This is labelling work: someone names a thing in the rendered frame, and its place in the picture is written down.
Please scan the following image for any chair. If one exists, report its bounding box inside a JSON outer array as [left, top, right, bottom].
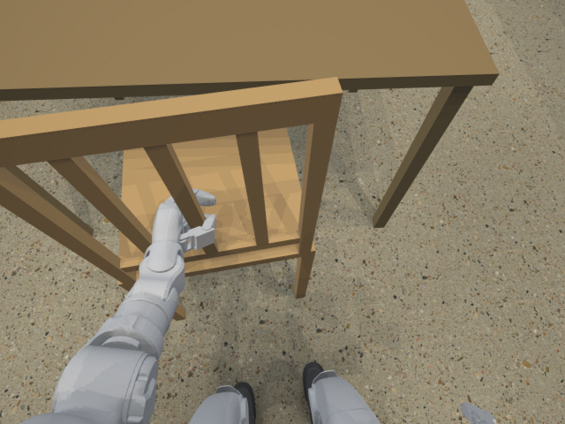
[[0, 77, 343, 321]]

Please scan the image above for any robot right shin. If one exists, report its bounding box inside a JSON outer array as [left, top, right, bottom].
[[313, 370, 339, 384]]

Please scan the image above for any robot left upper arm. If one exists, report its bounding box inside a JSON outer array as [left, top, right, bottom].
[[19, 345, 158, 424]]

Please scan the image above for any robot left shin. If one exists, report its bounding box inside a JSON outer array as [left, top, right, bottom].
[[215, 385, 241, 395]]

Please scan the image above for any left robot forearm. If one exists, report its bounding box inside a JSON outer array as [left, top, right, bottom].
[[52, 240, 185, 413]]

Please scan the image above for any robot shin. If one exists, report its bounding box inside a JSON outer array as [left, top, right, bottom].
[[313, 370, 339, 384], [215, 385, 241, 395]]

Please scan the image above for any robot right hand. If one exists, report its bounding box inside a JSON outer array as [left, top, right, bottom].
[[461, 403, 496, 424]]

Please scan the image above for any robot left hand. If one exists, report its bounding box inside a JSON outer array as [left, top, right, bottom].
[[152, 189, 216, 253]]

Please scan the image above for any table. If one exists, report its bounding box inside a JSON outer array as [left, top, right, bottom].
[[0, 0, 500, 237]]

